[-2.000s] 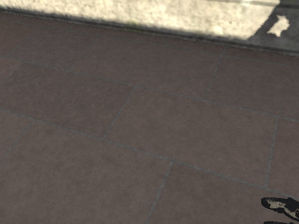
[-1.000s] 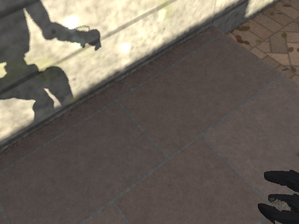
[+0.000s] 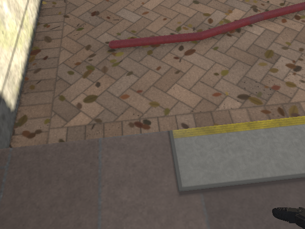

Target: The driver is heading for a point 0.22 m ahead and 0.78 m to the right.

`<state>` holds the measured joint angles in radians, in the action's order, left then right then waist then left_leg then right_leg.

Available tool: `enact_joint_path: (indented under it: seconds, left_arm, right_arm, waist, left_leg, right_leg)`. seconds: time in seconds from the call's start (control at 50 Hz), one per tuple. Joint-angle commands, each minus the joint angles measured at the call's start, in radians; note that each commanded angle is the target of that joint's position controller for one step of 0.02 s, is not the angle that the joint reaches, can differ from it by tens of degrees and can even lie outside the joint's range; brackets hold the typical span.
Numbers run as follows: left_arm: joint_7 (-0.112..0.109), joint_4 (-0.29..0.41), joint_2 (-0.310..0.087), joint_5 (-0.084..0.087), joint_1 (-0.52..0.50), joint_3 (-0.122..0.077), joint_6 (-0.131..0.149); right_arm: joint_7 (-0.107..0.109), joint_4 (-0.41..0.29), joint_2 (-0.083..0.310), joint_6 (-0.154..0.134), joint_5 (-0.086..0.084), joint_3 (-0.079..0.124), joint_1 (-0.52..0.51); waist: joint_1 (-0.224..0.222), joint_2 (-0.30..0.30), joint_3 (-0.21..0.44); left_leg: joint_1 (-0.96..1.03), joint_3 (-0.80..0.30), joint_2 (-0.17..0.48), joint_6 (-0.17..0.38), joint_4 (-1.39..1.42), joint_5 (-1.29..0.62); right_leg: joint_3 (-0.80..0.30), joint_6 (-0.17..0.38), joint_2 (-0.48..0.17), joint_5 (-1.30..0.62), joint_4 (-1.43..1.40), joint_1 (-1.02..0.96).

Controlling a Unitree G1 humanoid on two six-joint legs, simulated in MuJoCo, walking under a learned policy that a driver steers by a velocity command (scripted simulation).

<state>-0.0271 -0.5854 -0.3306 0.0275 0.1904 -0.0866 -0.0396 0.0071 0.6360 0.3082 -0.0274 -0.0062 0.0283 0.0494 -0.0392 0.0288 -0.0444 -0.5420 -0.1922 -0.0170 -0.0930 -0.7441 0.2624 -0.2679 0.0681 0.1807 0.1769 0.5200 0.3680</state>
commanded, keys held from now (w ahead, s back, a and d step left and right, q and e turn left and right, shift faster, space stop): w+e+shift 0.12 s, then w+shift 0.50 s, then w+e+shift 0.38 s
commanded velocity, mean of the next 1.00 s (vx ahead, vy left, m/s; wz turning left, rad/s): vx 0.87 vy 0.00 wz -0.55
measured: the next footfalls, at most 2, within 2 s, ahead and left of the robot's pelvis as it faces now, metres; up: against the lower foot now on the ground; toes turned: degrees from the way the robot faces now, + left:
left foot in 0.08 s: +0.13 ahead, +0.15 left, +0.00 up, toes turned -14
right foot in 0.60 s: +0.44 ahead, -0.24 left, +0.00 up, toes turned -21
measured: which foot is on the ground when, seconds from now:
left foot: up 0.00-0.06, down 0.08-0.60, up 0.62-0.98, down 1.00-1.00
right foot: down 0.00-0.06, up 0.08-0.58, down 0.60-1.00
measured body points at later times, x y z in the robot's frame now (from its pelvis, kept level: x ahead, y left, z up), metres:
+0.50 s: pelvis +0.24 -0.02 -0.01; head +0.26 -0.01 +0.44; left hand +0.53 +0.10 -0.08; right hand +0.06 -0.23 -0.13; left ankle +0.09 +0.17 -0.73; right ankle +0.35 -0.23 -0.68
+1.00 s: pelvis +0.65 -0.21 -0.02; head +0.66 -0.22 +0.43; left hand +0.73 +0.05 -0.14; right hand +0.78 -0.54 -0.03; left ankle +0.86 -0.16 -0.72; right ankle +0.41 -0.23 -0.73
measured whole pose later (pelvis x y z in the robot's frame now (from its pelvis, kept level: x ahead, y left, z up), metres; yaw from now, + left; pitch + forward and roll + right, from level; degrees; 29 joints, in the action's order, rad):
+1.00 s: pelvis +0.65 -0.21 -0.02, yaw -33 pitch +0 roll +0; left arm -0.01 -0.81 -0.25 0.01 0.59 -0.06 0.07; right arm -0.02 0.57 0.27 -0.15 -0.02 0.01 -0.04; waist -0.10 0.02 0.00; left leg -0.58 -0.10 0.03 -0.05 -0.67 -0.05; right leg -0.20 0.05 0.05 0.51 0.46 -0.11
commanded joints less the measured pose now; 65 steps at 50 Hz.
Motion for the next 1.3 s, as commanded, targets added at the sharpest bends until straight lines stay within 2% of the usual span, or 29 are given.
enact_joint_path:
  seconds: [0.02,0.06,0.08,0.1,0.12,0.16,0.22,0.34,0.48,0.54,0.58,0.6,0.62,0.64,0.66,0.68,0.72,0.82,0.88,0.92,0.94,0.98,1.0,1.04,1.06,1.08,1.12,1.18,1.3]
  left_arm:
    - [0.004,0.081,-0.141,-0.001,-0.036,-0.033,0.023]
    - [0.008,0.093,-0.087,-0.001,-0.081,-0.013,0.030]
    - [0.008,0.078,0.017,-0.004,-0.019,0.015,0.034]
    - [0.018,0.153,0.021,0.021,-0.021,0.026,0.057]
    - [0.020,0.151,-0.060,0.021,-0.057,0.012,0.066]
    - [0.015,0.095,-0.103,-0.011,-0.029,-0.006,0.059]
    - [0.017,0.075,-0.043,-0.009,-0.017,0.008,0.070]
    - [0.031,0.077,-0.017,0.007,-0.119,0.017,0.098]
    - [0.100,0.136,0.051,0.010,-0.338,0.058,0.131]
    - [0.110,0.142,0.015,0.001,-0.304,0.046,0.137]
    - [0.087,0.072,-0.085,0.014,0.026,-0.009,0.121]
    - [0.066,-0.005,-0.150,0.019,0.278,-0.039,0.102]
    - [0.055,-0.040,-0.260,-0.003,0.343,-0.048,0.104]
    - [0.054,-0.062,-0.175,-0.003,0.416,-0.029,0.116]
    - [0.055,-0.088,-0.119,-0.010,0.355,-0.007,0.122]
    - [0.056,-0.093,-0.103,-0.018,0.311,-0.003,0.123]
    - [0.059,-0.084,-0.017,-0.052,0.194,0.024,0.124]
    - [0.024,-0.106,0.009,-0.012,0.162,0.028,0.136]
    - [0.003,-0.120,-0.070,0.004,0.211,-0.002,0.151]
    - [0.003,-0.137,-0.122,0.011,0.247,-0.021,0.154]
    - [0.007,-0.124,-0.108,-0.002,0.229,-0.017,0.152]
    - [0.011,-0.074,-0.100,-0.024,0.101,-0.016,0.130]
    - [0.021,-0.060,-0.139,-0.034,0.078,-0.021,0.116]
    - [0.023,-0.100,0.153,-0.010,0.399,0.060,0.118]
    - [0.014,-0.050,0.101,0.071,0.368,0.053,0.125]
    - [-0.001,-0.036,0.011,0.061,0.178,0.035,0.117]
    - [0.006,-0.010,0.015,0.020,0.085,0.037,0.066]
    - [0.030,0.031,0.035,0.035,0.052,0.038,0.021]
    - [0.085,0.067,0.006,-0.014,-0.096,0.042,0.054]
  right_arm:
    - [-0.005,-0.061,0.105,-0.037,-0.022,0.045,0.037]
    - [-0.002,-0.001,0.124,-0.051,-0.030,0.073,0.231]
    - [0.004,0.014,0.179,-0.050,-0.013,0.089,0.342]
    - [-0.008,-0.010,0.251,-0.052,0.036,0.094,0.298]
    - [-0.005,-0.037,0.233,-0.060,0.030,0.099,0.197]
    - [0.000,-0.036,0.130,-0.057,0.005,0.068,0.205]
    - [-0.003,0.004,0.113,-0.070,0.016,0.054,0.277]
    - [-0.004,0.073,0.094,-0.080,0.020,0.040,0.412]
    - [0.000,0.183,0.105,-0.051,-0.014,0.017,0.547]
    - [0.005,0.207,0.159,-0.037,-0.022,0.023,0.531]
    - [0.013,0.228,0.186,-0.031,-0.013,0.024,0.502]
    - [0.019,0.198,0.176,-0.043,0.002,0.017,0.457]
    - [0.008,0.135,-0.028,-0.071,0.012,-0.032,0.555]
    - [0.008,0.122,0.073,-0.113,-0.026,-0.011,0.453]
    - [0.007,0.059,0.114,-0.126,-0.067,0.013,0.295]
    - [0.006,0.029,0.080,-0.139,-0.053,-0.002,0.219]
    - [-0.006,0.029,0.039,-0.134,-0.016,-0.001,0.237]
    - [-0.033,-0.035,0.028,-0.105,0.022,-0.013,0.111]
    - [-0.048,-0.091,0.019,-0.126,0.023,-0.019,-0.076]
    - [-0.036,-0.101,0.059,-0.125,0.002,0.010,-0.059]
    - [-0.026,-0.085,0.101,-0.122,-0.010,0.033,-0.009]
    - [-0.012,-0.003,0.189,-0.117,-0.031,0.095,0.336]
    - [0.006,0.019,0.192,-0.096,-0.046,0.107,0.492]
    - [-0.013,0.003,0.222,-0.091,0.019,0.079,0.524]
    - [-0.030,0.013,0.213,-0.093,0.013,0.082,0.500]
    - [-0.033,0.019,0.128,-0.090,-0.005,0.072,0.425]
    - [-0.037,0.036,0.045,-0.099,0.011,0.048,0.266]
    - [-0.021,0.082,0.057,-0.108,-0.017,0.048,0.132]
    - [-0.007,0.145,0.173,-0.105,-0.023,0.071,0.191]
  waist:
    - [0.042,-0.213,0.140]
    - [0.150,-0.160,0.128]
    - [0.156,0.018,0.190]
    - [0.093,0.231,0.097]
    - [0.073,0.226,-0.004]
    - [0.075,0.077,-0.021]
    - [0.077,0.088,-0.049]
    - [0.110,0.090,-0.075]
    - [0.178,0.093,-0.158]
    - [0.102,0.173,-0.095]
    - [-0.116,0.211,0.111]
    - [-0.238,0.161,0.238]
    - [-0.102,-0.225,0.435]
    - [-0.159,-0.261,0.547]
    - [-0.136,-0.229,0.296]
    - [-0.108,-0.133,0.174]
    - [0.020,-0.073,0.075]
    - [0.081,-0.074,-0.111]
    - [0.030,-0.045,-0.123]
    - [0.046,-0.078,-0.059]
    - [0.075,-0.077,-0.016]
    - [0.292,-0.153,0.149]
    - [0.398,-0.125,0.180]
    - [0.196,0.467,0.327]
    - [0.155,0.522,0.332]
    - [0.172,0.197,0.109]
    - [0.100,0.030,-0.049]
    - [-0.005,0.057,-0.138]
    - [0.049,-0.092,-0.078]
  left_leg:
    - [0.266,0.058,-0.037,0.018,0.118,0.021]
    - [0.544,0.049,0.031,0.059,0.256,0.011]
    - [0.686,-0.179,0.246,0.117,0.348,0.267]
    - [0.666,-0.615,0.409,0.224,0.546,0.620]
    - [0.578,-0.656,0.438,0.256,0.582,0.694]
    - [0.496,-0.392,0.326,0.206,0.537,0.512]
    - [0.400,-0.178,0.230,0.195,0.578,0.355]
    - [0.529,-0.045,0.264,0.250,0.608,0.121]
    - [0.644,0.110,0.304,0.258,0.665,-0.193]
    - [0.648,0.214,0.306,0.244,0.535,-0.848]
    - [0.538,0.263,0.303,0.210,0.179,-1.266]
    - [0.245,0.243,0.260,0.180,-0.133,-1.010]
    - [-0.103,0.169,0.057,0.140,-0.536,0.059]
    - [-0.170,0.007,0.015,0.165,-0.656,0.199]
    - [-0.313,0.056,0.068,0.167,-0.694,0.147]
    - [-0.315,0.081,0.101,0.168,-0.662,0.100]
    - [-0.210,0.075,0.152,0.155,-0.569,0.002]
    - [-0.164,0.127,0.159,0.054,-0.254,-0.137]
    - [0.150,0.161,0.070,0.040,0.101,-0.476]
    - [0.327,0.125,0.027,0.028,0.126,-0.563]
    - [0.406,0.149,0.005,0.018,0.065,-0.559]
    - [0.650,0.142,0.009,0.031,-0.092,-0.385]
    - [0.783,0.212,-0.004,0.031,0.003,-0.092]
    - [0.995,-0.321,0.367,0.222,0.083,-0.008]
    - [0.902,-0.747,0.484,0.311,0.488,0.249]
    - [0.744,-0.658,0.421,0.303,0.550,0.367]
    - [0.425,-0.403,0.418,0.335,0.473,0.128]
    - [0.279,-0.072,0.352,0.261,0.573,0.013]
    - [0.428,0.365,0.223,0.195,0.621,-0.270]
  right_leg:
    - [-0.308,0.138,-0.208,0.467,-0.159,0.053]
    - [-0.230,0.065,-0.157,0.548,0.032,0.249]
    - [-0.036,0.001,-0.046,0.531,0.388,0.343]
    - [0.012,-0.005,-0.051,0.411,0.539,0.601]
    - [0.055,-0.026,-0.163,0.295,0.649,0.678]
    - [0.116,-0.049,-0.203,0.165,0.739,0.603]
    - [0.140,-0.053,-0.207,0.022,0.773,0.530]
    - [0.106,-0.069,-0.198,-0.139,0.593,0.630]
    - [0.304,-0.040,-0.246,-0.126,0.254,0.532]
    - [0.394,0.021,-0.156,0.008,0.148,0.251]
    - [0.416,0.086,-0.093,-0.030,0.095,-0.236]
    - [0.249,0.115,-0.209,0.004,0.125,-0.645]
    - [-0.320,0.228,-0.505,0.464,0.007,-0.964]
    - [-0.614,0.246,-0.524,0.633,-0.201,-0.940]
    - [-0.482,0.215,-0.491,0.467,-0.238,-0.818]
    - [-0.354,0.217,-0.450,0.322,-0.247,-0.652]
    - [-0.193,0.216,-0.357,0.188,-0.279,-0.374]
    - [-0.053,0.244,-0.296,0.071,-0.407,-0.033]
    - [0.018,0.180,-0.238,0.051,-0.429,0.157]
    - [-0.023,0.160,-0.265,0.034,-0.418,0.118]
    - [-0.021,0.149,-0.265,-0.008,-0.381,0.097]
    - [0.023,0.065,-0.235,-0.460,0.002,0.019]
    - [0.033,0.030,-0.192,-0.487,0.286,0.100]
    - [0.009,-0.006,-0.095,0.489,1.090,0.394]
    - [0.070,0.011,-0.118,0.335,1.177,0.519]
    - [0.126,0.023,-0.194,0.212,1.145,0.566]
    - [0.122,0.027,-0.288,0.172,1.096,0.480]
    - [0.086,0.032,-0.379,0.167,0.820,0.429]
    - [0.293,0.049,-0.313,-0.242,0.368,0.273]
